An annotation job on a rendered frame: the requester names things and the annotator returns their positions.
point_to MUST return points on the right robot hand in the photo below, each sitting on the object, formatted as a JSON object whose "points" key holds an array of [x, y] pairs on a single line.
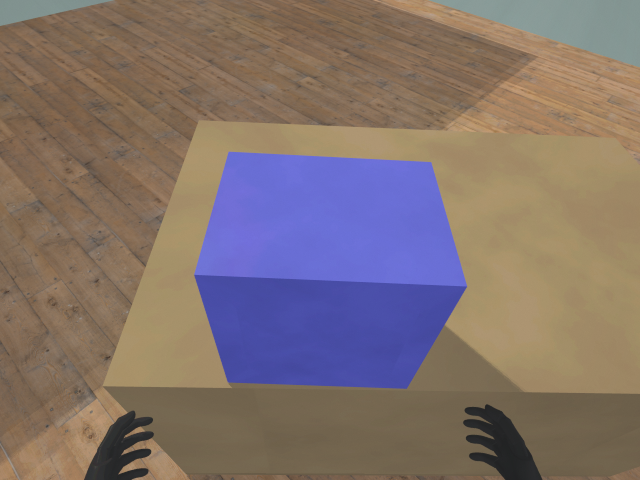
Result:
{"points": [[514, 461]]}

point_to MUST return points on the pedestal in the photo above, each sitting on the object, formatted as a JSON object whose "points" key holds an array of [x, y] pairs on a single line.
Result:
{"points": [[547, 230]]}

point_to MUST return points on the left robot hand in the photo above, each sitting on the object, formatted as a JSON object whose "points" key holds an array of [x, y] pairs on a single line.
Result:
{"points": [[109, 461]]}

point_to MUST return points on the carton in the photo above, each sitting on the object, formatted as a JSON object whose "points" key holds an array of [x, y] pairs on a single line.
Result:
{"points": [[327, 271]]}

